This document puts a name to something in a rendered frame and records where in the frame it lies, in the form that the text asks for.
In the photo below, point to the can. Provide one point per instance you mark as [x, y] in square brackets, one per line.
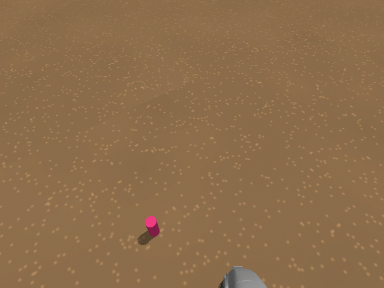
[152, 226]

